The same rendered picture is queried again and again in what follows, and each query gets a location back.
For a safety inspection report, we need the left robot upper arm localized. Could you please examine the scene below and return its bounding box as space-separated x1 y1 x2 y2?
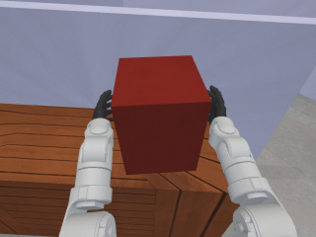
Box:
59 211 117 237

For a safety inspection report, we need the robot right hand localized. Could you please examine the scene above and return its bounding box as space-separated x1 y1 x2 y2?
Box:
207 85 227 125

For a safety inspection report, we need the robot left forearm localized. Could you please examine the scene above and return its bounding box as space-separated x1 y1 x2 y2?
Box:
58 118 114 237

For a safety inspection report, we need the robot left hand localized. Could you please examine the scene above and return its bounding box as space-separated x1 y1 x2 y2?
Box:
92 89 114 122

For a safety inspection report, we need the robot right forearm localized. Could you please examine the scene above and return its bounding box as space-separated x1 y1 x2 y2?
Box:
208 117 297 237

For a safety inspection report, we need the pedestal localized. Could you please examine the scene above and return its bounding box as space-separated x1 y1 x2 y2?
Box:
0 103 240 237

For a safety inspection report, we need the right robot upper arm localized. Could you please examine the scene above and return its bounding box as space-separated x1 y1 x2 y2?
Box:
233 202 297 237

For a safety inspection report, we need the carton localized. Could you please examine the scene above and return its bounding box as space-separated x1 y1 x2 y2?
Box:
111 55 212 175

